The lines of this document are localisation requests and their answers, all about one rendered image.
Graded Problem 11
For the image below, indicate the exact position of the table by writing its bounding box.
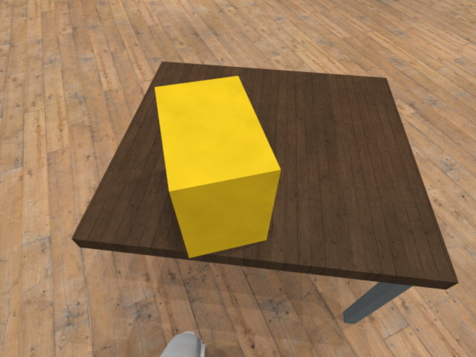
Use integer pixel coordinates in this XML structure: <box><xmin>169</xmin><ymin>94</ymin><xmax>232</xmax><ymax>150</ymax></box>
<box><xmin>71</xmin><ymin>62</ymin><xmax>459</xmax><ymax>324</ymax></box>

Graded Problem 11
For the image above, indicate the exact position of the carton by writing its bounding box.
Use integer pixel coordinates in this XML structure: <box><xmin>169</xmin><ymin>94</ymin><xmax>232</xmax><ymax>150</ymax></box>
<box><xmin>155</xmin><ymin>76</ymin><xmax>281</xmax><ymax>258</ymax></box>

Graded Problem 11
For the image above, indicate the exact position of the robot left thigh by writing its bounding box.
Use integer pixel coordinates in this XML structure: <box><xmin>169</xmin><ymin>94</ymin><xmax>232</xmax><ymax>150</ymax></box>
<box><xmin>160</xmin><ymin>333</ymin><xmax>206</xmax><ymax>357</ymax></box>

